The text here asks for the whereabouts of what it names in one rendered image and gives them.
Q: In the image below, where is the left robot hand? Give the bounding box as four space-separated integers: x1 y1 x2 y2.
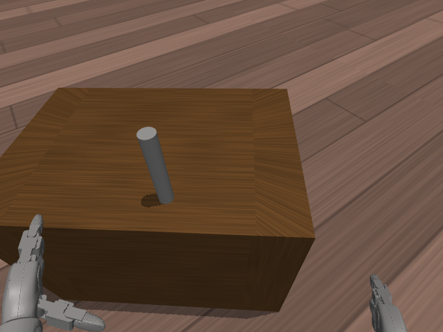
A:
1 214 105 331

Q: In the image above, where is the can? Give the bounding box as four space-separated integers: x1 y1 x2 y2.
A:
136 127 174 204

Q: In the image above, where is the left robot arm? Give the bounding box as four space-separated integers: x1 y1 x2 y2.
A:
0 317 43 332

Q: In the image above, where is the right robot hand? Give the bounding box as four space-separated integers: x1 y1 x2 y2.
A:
370 274 407 332

